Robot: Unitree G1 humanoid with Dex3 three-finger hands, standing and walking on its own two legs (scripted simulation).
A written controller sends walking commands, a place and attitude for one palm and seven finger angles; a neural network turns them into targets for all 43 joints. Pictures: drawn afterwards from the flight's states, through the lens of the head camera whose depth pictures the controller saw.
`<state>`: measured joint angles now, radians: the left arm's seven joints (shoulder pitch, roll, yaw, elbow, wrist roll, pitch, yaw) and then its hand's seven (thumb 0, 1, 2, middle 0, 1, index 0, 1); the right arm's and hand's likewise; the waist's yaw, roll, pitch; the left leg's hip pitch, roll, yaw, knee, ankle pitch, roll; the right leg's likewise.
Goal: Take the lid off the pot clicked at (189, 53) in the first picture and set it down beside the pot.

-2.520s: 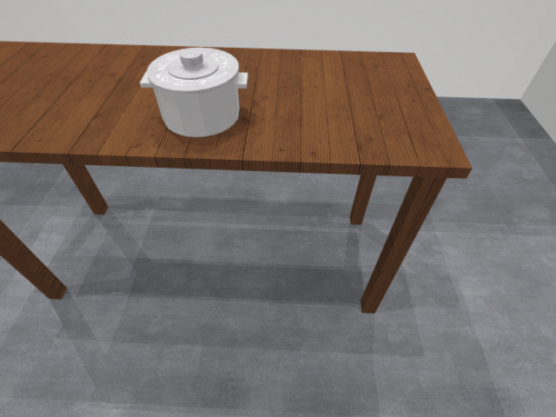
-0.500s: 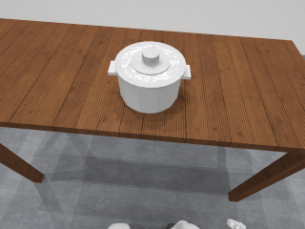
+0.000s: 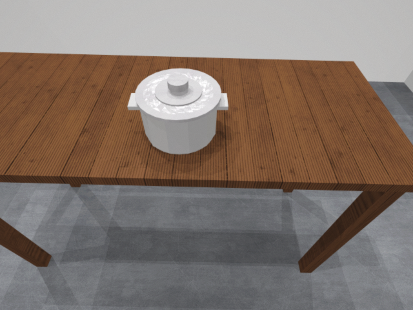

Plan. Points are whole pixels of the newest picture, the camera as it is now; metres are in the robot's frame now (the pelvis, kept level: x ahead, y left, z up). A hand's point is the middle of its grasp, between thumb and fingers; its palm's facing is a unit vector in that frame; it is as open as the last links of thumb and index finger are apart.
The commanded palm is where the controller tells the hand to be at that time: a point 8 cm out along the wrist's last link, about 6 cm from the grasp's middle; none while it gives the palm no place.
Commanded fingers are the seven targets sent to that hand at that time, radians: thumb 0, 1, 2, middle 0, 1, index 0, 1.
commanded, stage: come to a stop and stand still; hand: left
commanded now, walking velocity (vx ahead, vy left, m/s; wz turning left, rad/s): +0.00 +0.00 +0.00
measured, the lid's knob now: (177, 83) +0.55 +0.08 +0.15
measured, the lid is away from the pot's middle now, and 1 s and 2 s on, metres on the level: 0.00 0.00 0.00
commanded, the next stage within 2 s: look again from close up in 0.44 s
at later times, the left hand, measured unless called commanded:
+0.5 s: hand out of the picture -0.02 +0.13 -0.17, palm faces +0.07 -0.98 -0.17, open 7.4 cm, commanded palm none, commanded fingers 0.00 0.90 0.90 -0.20 -0.30 -0.20 -0.30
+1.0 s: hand out of the picture +0.00 +0.23 -0.18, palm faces +0.01 -0.98 -0.21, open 7.4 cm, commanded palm none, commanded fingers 0.00 0.90 0.90 -0.20 -0.30 -0.20 -0.30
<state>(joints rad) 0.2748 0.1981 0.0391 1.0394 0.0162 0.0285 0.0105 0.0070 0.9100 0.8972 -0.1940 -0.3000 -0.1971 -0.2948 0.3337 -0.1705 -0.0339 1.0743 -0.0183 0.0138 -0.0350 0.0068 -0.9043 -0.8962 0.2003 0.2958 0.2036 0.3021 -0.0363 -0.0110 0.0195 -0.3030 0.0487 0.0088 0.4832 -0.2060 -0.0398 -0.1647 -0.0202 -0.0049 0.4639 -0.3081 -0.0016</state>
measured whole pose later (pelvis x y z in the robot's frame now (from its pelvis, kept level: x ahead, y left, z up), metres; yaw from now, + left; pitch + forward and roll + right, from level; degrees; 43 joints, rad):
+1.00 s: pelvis -0.01 +0.04 +0.00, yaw -1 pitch +0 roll -1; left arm 0.33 0.19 -0.01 1.01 0.03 0.01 0.04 0.00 0.91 0.90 -0.19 -0.30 -0.20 -0.29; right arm 0.24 -0.16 0.00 0.99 -0.01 -0.02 -0.02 0.00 -0.94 -0.90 0.20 0.30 0.20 0.30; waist 0.01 -0.02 0.00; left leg -0.28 -0.05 0.07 0.55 -0.27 0.09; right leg -0.18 -0.04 0.02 0.51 -0.33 0.02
